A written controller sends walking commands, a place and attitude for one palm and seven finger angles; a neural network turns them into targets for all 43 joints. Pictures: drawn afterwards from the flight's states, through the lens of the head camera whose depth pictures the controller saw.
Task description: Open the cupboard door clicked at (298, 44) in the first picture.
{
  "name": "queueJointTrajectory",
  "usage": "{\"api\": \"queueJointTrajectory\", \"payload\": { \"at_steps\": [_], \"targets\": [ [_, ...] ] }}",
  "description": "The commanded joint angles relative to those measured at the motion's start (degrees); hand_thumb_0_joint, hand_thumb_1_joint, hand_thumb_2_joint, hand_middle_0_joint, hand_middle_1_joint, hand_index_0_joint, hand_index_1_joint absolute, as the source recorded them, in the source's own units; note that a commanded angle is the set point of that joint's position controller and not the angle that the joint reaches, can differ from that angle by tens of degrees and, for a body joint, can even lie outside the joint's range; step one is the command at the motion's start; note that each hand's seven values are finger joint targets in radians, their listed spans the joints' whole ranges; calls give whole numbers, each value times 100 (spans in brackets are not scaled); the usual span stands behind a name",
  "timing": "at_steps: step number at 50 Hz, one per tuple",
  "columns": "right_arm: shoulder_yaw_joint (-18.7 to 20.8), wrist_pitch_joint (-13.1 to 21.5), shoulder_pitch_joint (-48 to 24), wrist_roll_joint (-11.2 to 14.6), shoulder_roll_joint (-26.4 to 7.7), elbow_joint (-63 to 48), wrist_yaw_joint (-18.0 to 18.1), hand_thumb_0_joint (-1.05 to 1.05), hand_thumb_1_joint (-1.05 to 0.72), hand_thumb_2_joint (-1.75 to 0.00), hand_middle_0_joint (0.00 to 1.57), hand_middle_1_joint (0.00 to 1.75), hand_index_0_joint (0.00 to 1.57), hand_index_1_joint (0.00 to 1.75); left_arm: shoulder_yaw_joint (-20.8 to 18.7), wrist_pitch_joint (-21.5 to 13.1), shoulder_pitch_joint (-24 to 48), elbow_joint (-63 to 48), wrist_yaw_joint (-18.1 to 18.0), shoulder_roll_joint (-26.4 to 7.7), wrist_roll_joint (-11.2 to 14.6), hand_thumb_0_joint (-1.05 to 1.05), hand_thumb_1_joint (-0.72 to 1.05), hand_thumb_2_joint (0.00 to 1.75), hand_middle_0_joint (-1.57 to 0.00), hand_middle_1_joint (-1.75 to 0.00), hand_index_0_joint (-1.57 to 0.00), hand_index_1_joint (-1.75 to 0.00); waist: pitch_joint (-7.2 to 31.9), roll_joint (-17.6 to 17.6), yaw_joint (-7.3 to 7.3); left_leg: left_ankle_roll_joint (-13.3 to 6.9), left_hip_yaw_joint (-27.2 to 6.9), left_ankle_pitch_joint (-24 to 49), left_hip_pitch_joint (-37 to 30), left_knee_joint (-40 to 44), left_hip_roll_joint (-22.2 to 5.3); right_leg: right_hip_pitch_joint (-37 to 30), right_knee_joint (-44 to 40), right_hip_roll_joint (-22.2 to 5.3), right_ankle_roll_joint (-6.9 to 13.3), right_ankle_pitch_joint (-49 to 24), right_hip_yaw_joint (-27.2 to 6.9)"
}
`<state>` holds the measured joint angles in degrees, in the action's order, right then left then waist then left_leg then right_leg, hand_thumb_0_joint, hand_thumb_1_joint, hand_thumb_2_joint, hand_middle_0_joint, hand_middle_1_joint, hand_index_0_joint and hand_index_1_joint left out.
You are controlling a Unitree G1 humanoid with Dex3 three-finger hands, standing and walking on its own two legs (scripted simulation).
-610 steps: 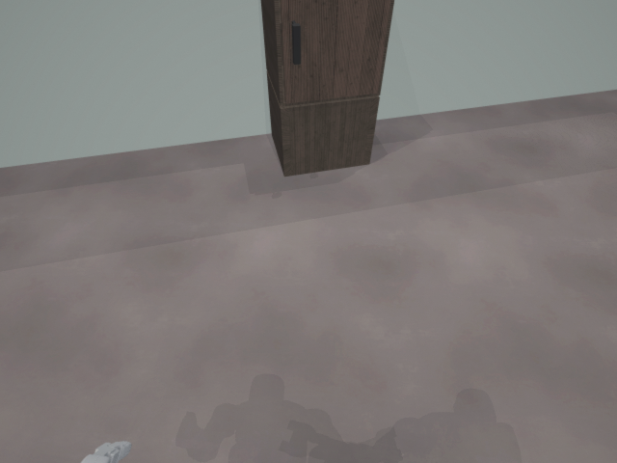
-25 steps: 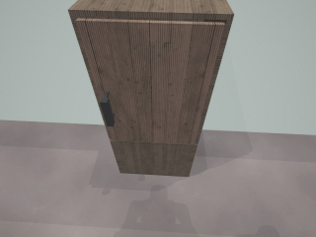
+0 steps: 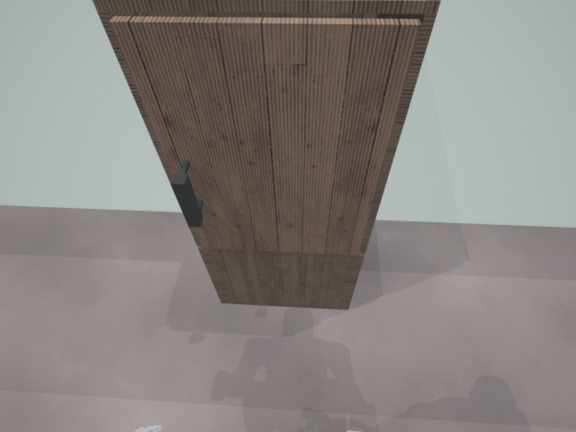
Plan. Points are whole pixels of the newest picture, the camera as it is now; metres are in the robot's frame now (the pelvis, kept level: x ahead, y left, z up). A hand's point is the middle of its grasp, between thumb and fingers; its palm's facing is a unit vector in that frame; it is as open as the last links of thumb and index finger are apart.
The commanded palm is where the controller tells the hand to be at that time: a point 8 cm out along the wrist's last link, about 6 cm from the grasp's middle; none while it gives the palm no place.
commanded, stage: come to a stop and stand still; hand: left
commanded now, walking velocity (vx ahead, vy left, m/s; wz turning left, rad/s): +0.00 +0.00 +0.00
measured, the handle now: (190, 194) +0.56 +0.23 -0.08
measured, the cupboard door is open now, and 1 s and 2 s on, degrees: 0 0 0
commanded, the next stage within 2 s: look again from close up in 0.46 s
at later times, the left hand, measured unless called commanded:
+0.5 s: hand out of the picture +0.02 +0.21 -0.15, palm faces +0.00 -0.96 -0.27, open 7.4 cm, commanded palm none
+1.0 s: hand out of the picture +0.07 +0.18 -0.15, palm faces -0.02 -0.97 -0.24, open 7.4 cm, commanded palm none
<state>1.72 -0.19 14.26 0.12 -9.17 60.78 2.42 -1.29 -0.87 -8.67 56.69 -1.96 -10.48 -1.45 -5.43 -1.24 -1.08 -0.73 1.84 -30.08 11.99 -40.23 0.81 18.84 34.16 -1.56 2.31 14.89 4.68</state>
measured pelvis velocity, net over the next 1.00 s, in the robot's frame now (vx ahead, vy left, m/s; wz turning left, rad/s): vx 0.01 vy -0.01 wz -0.01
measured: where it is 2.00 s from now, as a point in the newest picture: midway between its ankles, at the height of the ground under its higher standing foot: outside the picture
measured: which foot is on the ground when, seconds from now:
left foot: down 0.00-1.00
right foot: down 0.00-1.00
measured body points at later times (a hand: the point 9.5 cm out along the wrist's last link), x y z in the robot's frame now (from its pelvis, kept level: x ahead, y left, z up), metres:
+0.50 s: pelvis +0.00 +0.01 +0.01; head +0.00 -0.02 +0.46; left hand +0.02 +0.26 -0.13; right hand +0.03 -0.22 -0.16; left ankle -0.03 +0.12 -0.73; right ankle +0.04 -0.10 -0.73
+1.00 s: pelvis +0.01 -0.01 +0.01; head +0.03 -0.03 +0.46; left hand +0.07 +0.23 -0.13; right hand +0.02 -0.25 -0.15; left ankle -0.03 +0.12 -0.73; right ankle +0.04 -0.10 -0.73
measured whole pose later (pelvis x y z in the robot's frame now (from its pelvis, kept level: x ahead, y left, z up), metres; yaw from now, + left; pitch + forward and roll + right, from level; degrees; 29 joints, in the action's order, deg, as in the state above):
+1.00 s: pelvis +0.01 -0.01 +0.01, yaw -1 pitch -1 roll +1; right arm -0.1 1.3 14.5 -0.8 -12.2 63.5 1.4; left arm 0.2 -1.2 -9.8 62.9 -0.6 -10.8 -0.5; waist -2.8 -1.2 -0.4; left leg 1.5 2.5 -16.0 5.2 -22.4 -1.3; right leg 13.8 27.1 -0.6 2.4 12.3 4.2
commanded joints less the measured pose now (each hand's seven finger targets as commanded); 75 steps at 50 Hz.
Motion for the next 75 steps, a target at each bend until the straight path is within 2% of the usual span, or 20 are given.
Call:
{"api": "queueJointTrajectory", "payload": {
  "at_steps": [1,4,7,12,13,14,18,29,56,57,58,59,60,61,62,63,64,67,71,75],
  "targets": [
    [65,56,728,-59,-345,-65,-58,0,-90,-90,20,30,20,30,-210,-13,-171,-266,-51,-1040,4,0,90,90,-20,-30,-20,-30,639,995,-40,38,-7,650,-81,605,-234,-350,-1226,-1213,815,-1773,-1296],
    [49,128,831,-133,-543,9,-70,0,-90,-90,20,30,20,30,-172,71,-60,-324,10,-808,91,0,90,90,-20,-30,-20,-30,417,64,-55,-103,-524,1442,-394,1886,-615,227,-971,-517,202,200,-895],
    [51,192,-117,-156,-865,-282,-110,0,-90,-90,20,30,20,30,-175,65,-138,-279,46,-813,38,0,90,90,-20,-30,-20,-30,110,-718,281,-271,-909,1199,882,2493,-1065,-815,-806,-223,-69,-128,-598],
    [-18,253,120,-117,-814,-190,-71,0,-90,-90,20,30,20,30,-106,-66,-458,30,72,-885,74,0,90,90,-20,-30,-20,-30,496,-88,197,-86,-434,1876,166,2165,-756,-1007,-1201,-498,44,-937,-883],
    [61,236,-345,-34,-867,-531,-89,0,-90,-90,20,30,20,30,-60,-61,-1284,302,-197,-712,100,0,90,90,-20,-30,-20,-30,542,-455,405,105,77,1983,94,999,-803,-901,-889,-895,-61,-2879,-1030],
    [-23,136,165,-44,-432,-615,-107,0,-90,-90,20,30,20,30,-27,-126,-880,113,-139,-1019,79,0,90,90,-20,-30,-20,-30,1056,-381,-12,141,-93,1005,101,1126,-404,-940,-1078,-1148,216,-1759,-1495],
    [-27,152,475,-127,-671,-613,-152,0,-90,-90,20,30,20,30,14,-106,-436,-8,12,-809,57,0,90,90,-20,-30,-20,-30,446,-3,-64,-88,-433,1502,72,1749,-666,-239,-1192,-525,108,345,-881],
    [-92,253,483,-111,-890,-379,-115,0,-90,-90,20,30,20,30,28,-135,-613,276,44,-817,105,0,90,90,-20,-30,-20,-30,268,417,70,-149,-426,1751,65,2154,-630,-728,-1146,-508,51,-452,-840],
    [-91,231,228,-120,-937,112,-87,0,-90,-90,20,30,20,30,-55,-143,-175,394,54,-1085,97,0,90,90,-20,-30,-20,-30,414,85,118,-7,-275,2031,-141,2187,-688,-1103,-1341,-620,128,-1126,-929],
    [-28,272,-163,-39,-875,-196,-112,0,-90,-90,20,30,20,30,-65,-213,-1237,667,-209,-834,96,0,90,90,-20,-30,-20,-30,958,460,398,124,180,2139,74,789,-769,-1590,-932,-974,-210,-4366,-1139],
    [116,1124,-261,205,-1562,-2219,93,0,-90,-90,20,30,20,30,-1355,-1531,3502,-7683,-102,-2410,1135,0,88,89,-20,-32,-20,-32,3271,-570,-200,-54,-62,3019,-643,1644,70,-2097,-647,-472,50,-3498,-987],
    [51,1575,-580,45,-1231,-1998,267,0,-90,-90,20,30,20,30,-1143,-1221,135,-5640,-167,-1805,667,0,85,88,-20,-33,-20,-33,2818,-1448,374,-113,199,3564,-694,1722,32,-1984,-545,-129,203,-2325,-702],
    [24,1681,-646,139,-1321,-1700,311,0,-90,-90,20,30,20,30,-895,-1056,16,-5173,-382,-1304,942,0,83,87,-21,-34,-21,-34,2144,-1502,211,51,43,3032,-388,1612,-60,-1359,-711,-135,169,-1411,-472],
    [15,1702,-407,234,-968,-1689,248,0,-90,-90,20,30,20,30,-217,-710,-1245,-4171,-269,14,1107,0,81,86,-21,-36,-21,-36,1264,-439,-10,-5,-58,2726,-7,1572,-110,-722,-797,-51,-19,-1057,-235],
    [95,1806,-569,217,-1239,-2129,208,0,-90,-90,20,30,20,30,-432,-1003,-32,-4867,-126,-239,1261,0,78,85,-21,-37,-21,-37,370,294,-188,-37,-210,2255,514,1343,-91,-76,-800,-71,-143,-645,-224],
    [270,1848,-399,146,-1313,-2167,211,0,-90,-90,20,30,20,30,-926,-1344,-395,-4361,54,-566,1272,0,76,84,-21,-39,-21,-39,432,1320,-150,-69,-135,1848,868,1073,-86,320,-762,-65,-241,93,-187],
    [295,1905,-456,113,-1290,-2308,170,0,-90,-90,20,30,20,30,-799,-1698,-1104,-3793,304,-235,1339,0,74,83,-21,-40,-21,-40,151,1902,-34,-81,-158,1424,1442,785,-48,726,-602,-64,-301,681,-210],
    [359,2020,-636,84,-1233,-2843,-52,0,-90,-90,20,30,20,30,-1066,-2897,-2079,-3574,1187,-145,1649,0,67,80,-22,-45,-22,-45,811,1935,383,57,-69,970,2624,-180,135,956,272,-162,-245,1183,-628],
    [393,2130,-709,77,-1289,-3291,-314,0,-90,-90,20,30,20,30,-1283,-4316,-1626,-3993,2464,-556,1844,0,57,76,-22,-51,-22,-51,1800,197,436,149,34,951,3421,-1424,232,1509,1553,-231,-19,733,-947],
    [411,2092,-870,132,-1347,-3857,-210,0,-90,-90,20,30,20,30,-1593,-4378,-740,-4796,2923,-1048,2127,0,48,72,-23,-57,-23,-57,2254,516,317,-20,-10,434,4383,-2257,169,2103,1912,-198,-68,1764,-1352]
  ]
}}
